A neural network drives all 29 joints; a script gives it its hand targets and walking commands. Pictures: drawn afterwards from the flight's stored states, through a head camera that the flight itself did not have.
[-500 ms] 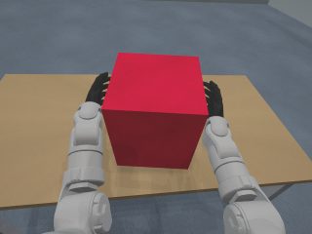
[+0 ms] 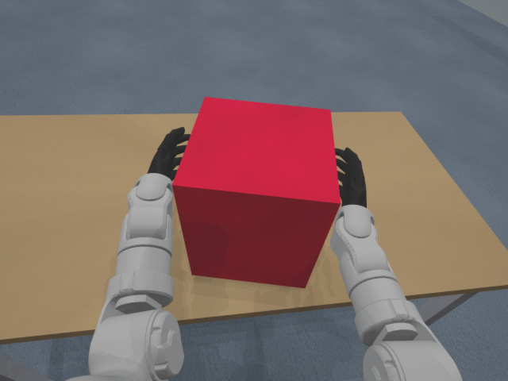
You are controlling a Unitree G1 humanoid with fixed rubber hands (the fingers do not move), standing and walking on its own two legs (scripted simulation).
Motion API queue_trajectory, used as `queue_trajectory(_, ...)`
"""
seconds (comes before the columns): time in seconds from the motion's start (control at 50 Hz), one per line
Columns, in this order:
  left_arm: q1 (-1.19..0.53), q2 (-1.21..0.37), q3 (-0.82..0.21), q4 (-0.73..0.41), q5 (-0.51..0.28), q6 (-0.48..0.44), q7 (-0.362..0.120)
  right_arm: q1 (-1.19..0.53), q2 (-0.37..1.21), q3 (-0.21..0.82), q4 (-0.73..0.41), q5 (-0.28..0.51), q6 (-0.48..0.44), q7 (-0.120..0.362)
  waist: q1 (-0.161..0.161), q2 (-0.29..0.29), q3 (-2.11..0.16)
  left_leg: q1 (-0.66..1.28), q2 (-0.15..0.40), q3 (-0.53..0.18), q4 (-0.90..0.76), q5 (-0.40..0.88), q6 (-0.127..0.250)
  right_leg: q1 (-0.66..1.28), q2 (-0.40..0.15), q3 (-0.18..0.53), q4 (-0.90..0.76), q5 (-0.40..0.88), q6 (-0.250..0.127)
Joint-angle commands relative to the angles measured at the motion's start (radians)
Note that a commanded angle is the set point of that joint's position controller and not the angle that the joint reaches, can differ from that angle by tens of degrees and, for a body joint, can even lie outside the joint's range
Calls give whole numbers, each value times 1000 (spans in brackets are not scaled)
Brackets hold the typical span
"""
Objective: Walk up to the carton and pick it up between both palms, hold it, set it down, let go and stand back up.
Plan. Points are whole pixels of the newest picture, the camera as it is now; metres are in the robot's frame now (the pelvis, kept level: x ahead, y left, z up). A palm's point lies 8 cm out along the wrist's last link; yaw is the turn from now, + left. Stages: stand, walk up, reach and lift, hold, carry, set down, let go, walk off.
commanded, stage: set down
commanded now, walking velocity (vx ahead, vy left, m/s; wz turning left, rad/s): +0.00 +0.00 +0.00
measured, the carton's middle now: (257, 197) +0.39 +0.00 +0.06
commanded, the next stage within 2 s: none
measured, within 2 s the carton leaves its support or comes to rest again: rests again in 0.60 s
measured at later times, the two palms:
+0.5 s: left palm (172, 178) +0.42 +0.14 +0.08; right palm (347, 211) +0.35 -0.15 +0.07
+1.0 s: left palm (169, 185) +0.41 +0.15 +0.07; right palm (343, 220) +0.34 -0.15 +0.06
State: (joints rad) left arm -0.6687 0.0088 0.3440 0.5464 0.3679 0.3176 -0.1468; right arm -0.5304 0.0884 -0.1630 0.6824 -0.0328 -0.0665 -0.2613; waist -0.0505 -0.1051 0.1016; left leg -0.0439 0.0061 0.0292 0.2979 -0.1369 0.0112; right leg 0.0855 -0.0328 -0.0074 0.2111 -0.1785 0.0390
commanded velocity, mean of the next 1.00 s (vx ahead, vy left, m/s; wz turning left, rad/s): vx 0.00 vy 0.00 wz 0.00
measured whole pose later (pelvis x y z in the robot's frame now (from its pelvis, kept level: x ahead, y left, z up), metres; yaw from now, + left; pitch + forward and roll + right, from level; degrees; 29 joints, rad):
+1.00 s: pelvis +0.00 +0.00 +0.00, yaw -1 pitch +0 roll -1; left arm -0.76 0.04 0.40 0.84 0.39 0.08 -0.16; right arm -0.52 0.17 -0.35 0.84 -0.20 -0.29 -0.28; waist -0.02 -0.11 0.06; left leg -0.17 0.02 0.06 0.31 -0.13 0.01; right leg -0.05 -0.03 -0.01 0.22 -0.16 0.04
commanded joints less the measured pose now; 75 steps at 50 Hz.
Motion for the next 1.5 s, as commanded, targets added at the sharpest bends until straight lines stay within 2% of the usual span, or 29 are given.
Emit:
queue_trajectory(0.0, -606, -546, -347, -33, -84, -91, -127, -686, 493, 308, -206, -56, -106, 131, -29, 118, -455, 228, -24, 83, 17, 243, -28, -58, 51, -111, -2, 266, 22)
queue_trajectory(0.1, -641, -555, -349, 34, -92, -128, -117, -694, 492, 243, -148, -94, -126, 134, -42, 143, -477, 245, -10, 77, 25, 243, -42, -116, 55, -123, -6, 201, 13)
queue_trajectory(0.18, -617, -546, -309, 102, -73, -143, -117, -682, 492, 216, -102, -111, -132, 134, -31, 147, -462, 234, -6, 77, 28, 258, -43, -121, 57, -122, -6, 196, 9)
queue_trajectory(0.26, -592, -538, -274, 129, -59, -156, -120, -679, 506, 228, -100, -112, -144, 131, -9, 139, -492, 226, -8, 82, 43, 331, -41, -93, 62, -117, 4, 264, 10)
queue_trajectory(0.38, -566, -534, -263, 113, -51, -185, -113, -654, 536, 271, -111, -108, -168, 131, 15, 139, -538, 233, -9, 87, 67, 442, -41, -67, 68, -107, 18, 367, 8)
queue_trajectory(0.5, -557, -539, -291, 88, -61, -213, -110, -614, 568, 302, -114, -117, -194, 119, 9, 138, -567, 214, -10, 87, 76, 466, -37, -50, 61, -96, 30, 444, 14)
queue_trajectory(0.56, -557, -537, -292, 95, -61, -223, -114, -599, 577, 303, -103, -128, -203, 110, 4, 131, -561, 186, -11, 87, 69, 431, -31, -44, 54, -91, 31, 452, 19)
queue_trajectory(0.66, -557, -531, -280, 134, -53, -238, -122, -582, 581, 277, -65, -155, -221, 100, -2, 121, -534, 150, -10, 90, 53, 360, -23, -51, 47, -89, 28, 422, 23)
queue_trajectory(0.82, -554, -521, -211, 236, -13, -267, -121, -586, 572, 199, 13, -204, -257, 108, 20, 113, -479, 109, -2, 100, 24, 254, -10, -95, 44, -95, 12, 290, 16)
queue_trajectory(1.0, -566, -513, -158, 303, 24, -298, -104, -561, 556, 85, 116, -268, -277, 126, 24, 138, -425, 106, 10, 109, 5, 194, -13, -163, 47, -107, -9, 148, 4)
queue_trajectory(1.02, -565, -511, -157, 295, 23, -311, -90, -620, 522, 109, 85, -246, -295, 140, 123, 197, -444, 97, 20, 128, 17, 270, -40, -200, 69, -123, 1, 129, -20)
queue_trajectory(1.04, -573, -522, -169, 303, 28, -315, -84, -609, 523, 98, 103, -249, -301, 143, 83, 187, -452, 127, 21, 124, 26, 286, -46, -204, 73, -124, -9, 116, -21)
queue_trajectory(1.06, -558, -519, -158, 316, 32, -320, -81, -603, 519, 90, 116, -254, -304, 146, 102, 197, -441, 121, 19, 125, 29, 292, -48, -214, 74, -126, -10, 111, -23)
queue_trajectory(1.18, -562, -511, -135, 343, 40, -339, -81, -565, 543, 40, 157, -306, -297, 143, 66, 140, -431, 61, 12, 130, 1, 180, -19, -183, 59, -109, -15, 78, -11)
queue_trajectory(1.32, -548, -482, -73, 379, 72, -352, -91, -525, 564, -6, 192, -362, -295, 141, 73, 108, -376, -3, 8, 140, -30, 106, 6, -143, 45, -100, -13, 77, 4)
queue_trajectory(1.48, -515, -467, -33, 377, 105, -353, -95, -483, 559, -40, 224, -389, -302, 139, 77, 123, -332, -4, 9, 141, -29, 119, 3, -157, 49, -107, -13, 71, 7)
